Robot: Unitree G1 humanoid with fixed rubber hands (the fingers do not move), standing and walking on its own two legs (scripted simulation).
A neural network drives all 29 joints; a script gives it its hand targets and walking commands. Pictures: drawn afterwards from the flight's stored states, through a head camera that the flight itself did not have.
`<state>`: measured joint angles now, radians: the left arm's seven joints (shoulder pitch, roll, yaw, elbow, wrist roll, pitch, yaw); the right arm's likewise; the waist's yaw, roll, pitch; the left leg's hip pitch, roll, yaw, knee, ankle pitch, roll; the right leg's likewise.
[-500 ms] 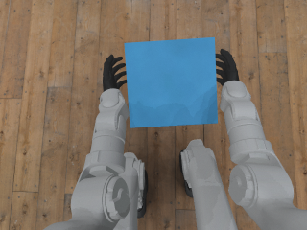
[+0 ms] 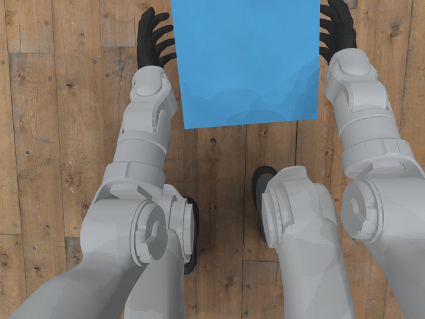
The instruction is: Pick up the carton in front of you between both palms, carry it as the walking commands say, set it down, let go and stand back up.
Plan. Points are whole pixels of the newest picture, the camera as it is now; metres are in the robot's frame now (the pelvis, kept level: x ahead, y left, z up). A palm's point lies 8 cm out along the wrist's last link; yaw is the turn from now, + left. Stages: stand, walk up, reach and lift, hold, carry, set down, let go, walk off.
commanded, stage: set down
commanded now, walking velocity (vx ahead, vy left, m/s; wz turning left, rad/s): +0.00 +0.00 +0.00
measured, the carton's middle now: (240, 65) +0.51 -0.10 -0.25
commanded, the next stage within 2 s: none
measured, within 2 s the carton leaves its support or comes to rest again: rests again in 0.70 s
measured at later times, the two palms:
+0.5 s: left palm (149, 61) +0.53 +0.05 -0.16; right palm (337, 45) +0.49 -0.25 -0.17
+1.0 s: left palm (148, 53) +0.54 +0.05 -0.18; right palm (333, 39) +0.51 -0.25 -0.18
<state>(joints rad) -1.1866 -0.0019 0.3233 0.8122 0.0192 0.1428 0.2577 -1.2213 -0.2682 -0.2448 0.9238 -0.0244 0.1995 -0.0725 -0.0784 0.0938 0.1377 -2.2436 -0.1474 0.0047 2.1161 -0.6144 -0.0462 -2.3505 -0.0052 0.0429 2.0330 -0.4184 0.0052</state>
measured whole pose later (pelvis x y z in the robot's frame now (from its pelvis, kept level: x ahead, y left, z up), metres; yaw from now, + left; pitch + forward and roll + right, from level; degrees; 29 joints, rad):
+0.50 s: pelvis +0.00 +0.00 -0.02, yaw +1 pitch +40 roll +2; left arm -1.29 0.03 0.39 0.94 0.08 0.12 0.17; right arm -1.32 -0.32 -0.28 1.08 -0.03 0.16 0.00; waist -0.09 0.09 0.17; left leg -2.28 -0.18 0.00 2.18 -0.61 -0.05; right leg -2.37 -0.03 0.03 2.10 -0.43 0.00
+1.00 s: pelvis +0.02 +0.00 -0.02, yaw +1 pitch +43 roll +2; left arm -1.30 0.05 0.39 0.98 0.12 0.04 0.10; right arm -1.31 -0.32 -0.34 1.12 -0.04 0.06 0.05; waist -0.08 0.07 0.16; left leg -2.29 -0.17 0.00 2.19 -0.66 -0.05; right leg -2.39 -0.03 0.03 2.11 -0.48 0.00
